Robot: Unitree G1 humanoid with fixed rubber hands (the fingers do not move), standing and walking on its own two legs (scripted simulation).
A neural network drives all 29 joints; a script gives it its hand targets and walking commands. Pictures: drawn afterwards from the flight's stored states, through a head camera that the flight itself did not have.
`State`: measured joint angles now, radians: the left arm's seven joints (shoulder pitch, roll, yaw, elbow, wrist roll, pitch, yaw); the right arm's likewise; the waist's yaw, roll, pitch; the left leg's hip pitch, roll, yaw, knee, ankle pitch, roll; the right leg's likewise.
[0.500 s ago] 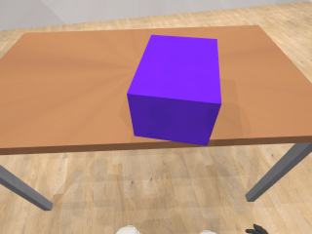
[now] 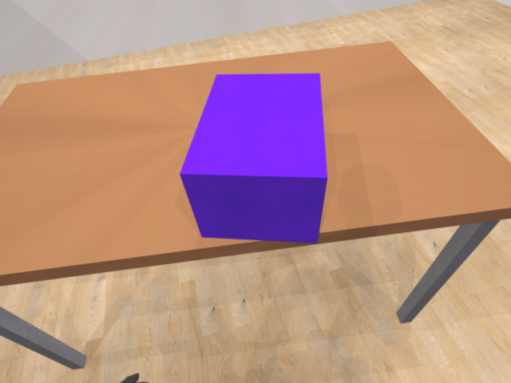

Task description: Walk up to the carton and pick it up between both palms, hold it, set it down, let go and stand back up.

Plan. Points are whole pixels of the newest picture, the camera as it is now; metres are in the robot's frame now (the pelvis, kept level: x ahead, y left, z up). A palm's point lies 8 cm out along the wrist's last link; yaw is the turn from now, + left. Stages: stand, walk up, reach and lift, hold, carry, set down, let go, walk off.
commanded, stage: walk up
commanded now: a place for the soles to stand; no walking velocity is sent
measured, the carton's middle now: (263, 152) +0.53 +0.02 +0.07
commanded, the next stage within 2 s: none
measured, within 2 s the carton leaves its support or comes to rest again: neither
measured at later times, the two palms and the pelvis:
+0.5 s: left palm out of the picture +0.09 +0.26 -0.10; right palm out of the picture +0.11 -0.27 -0.09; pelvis +0.01 -0.01 +0.00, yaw +5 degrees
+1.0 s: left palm out of the picture +0.11 +0.27 -0.11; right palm out of the picture +0.15 -0.26 -0.08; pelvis +0.08 -0.01 +0.01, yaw +9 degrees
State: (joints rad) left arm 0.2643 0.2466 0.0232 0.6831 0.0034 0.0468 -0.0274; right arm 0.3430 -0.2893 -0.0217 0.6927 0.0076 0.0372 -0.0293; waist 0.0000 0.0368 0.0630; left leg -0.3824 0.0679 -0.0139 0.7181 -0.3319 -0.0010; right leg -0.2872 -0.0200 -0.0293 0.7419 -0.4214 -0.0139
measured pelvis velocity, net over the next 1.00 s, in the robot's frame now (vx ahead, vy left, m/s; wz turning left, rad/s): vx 0.08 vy -0.01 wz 0.15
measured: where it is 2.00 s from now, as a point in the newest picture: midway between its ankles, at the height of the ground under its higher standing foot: outside the picture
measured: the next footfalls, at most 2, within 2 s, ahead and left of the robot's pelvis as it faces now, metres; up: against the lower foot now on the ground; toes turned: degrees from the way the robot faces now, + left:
right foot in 1.14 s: +0.26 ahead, -0.17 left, +0.00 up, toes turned +6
left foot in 1.58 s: +0.08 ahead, +0.10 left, +0.00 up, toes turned +7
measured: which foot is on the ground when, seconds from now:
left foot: down 0.00-1.00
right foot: down 0.00-0.80, up 0.82-1.00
